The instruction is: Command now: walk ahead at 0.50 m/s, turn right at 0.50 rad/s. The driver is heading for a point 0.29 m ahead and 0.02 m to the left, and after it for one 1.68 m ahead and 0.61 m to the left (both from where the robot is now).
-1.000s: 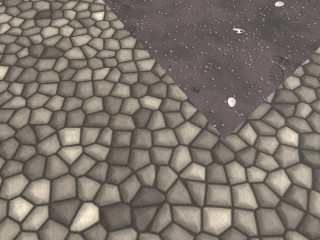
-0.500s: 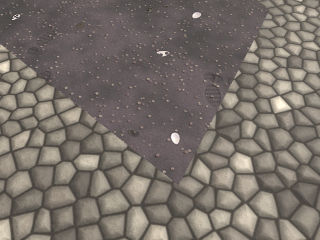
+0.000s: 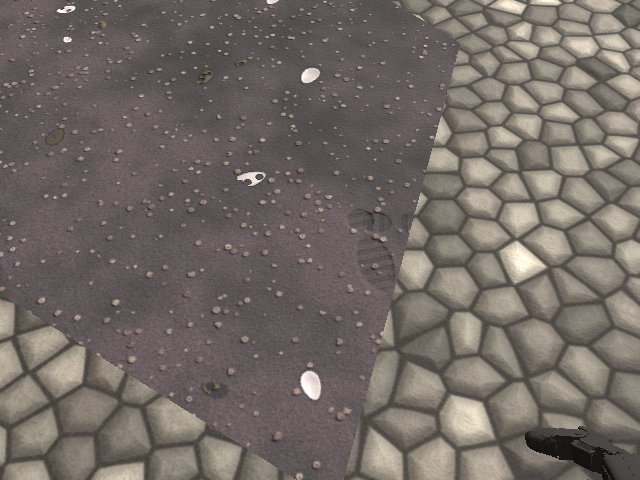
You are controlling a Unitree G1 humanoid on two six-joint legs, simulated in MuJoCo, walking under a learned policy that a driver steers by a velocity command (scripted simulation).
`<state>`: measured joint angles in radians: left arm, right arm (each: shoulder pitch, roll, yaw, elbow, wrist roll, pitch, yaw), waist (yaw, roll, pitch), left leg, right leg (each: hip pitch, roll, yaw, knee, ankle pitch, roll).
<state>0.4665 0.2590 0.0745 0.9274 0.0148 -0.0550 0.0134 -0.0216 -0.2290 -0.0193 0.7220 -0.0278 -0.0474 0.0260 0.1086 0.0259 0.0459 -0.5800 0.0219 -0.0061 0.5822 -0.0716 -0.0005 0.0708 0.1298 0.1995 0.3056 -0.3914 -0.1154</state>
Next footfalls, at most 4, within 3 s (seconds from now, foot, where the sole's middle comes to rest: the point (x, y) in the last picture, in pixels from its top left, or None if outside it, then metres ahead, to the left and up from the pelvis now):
0.04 left None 0.20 0.12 -0.77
0.50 right None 0.29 -0.08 -0.77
0.92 left None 0.17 0.13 -0.77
1.42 right None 0.27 -0.04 -0.77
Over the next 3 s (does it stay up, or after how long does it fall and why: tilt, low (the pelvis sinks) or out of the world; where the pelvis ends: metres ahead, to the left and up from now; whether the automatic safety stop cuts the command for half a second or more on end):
stays up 0.17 0.00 0.01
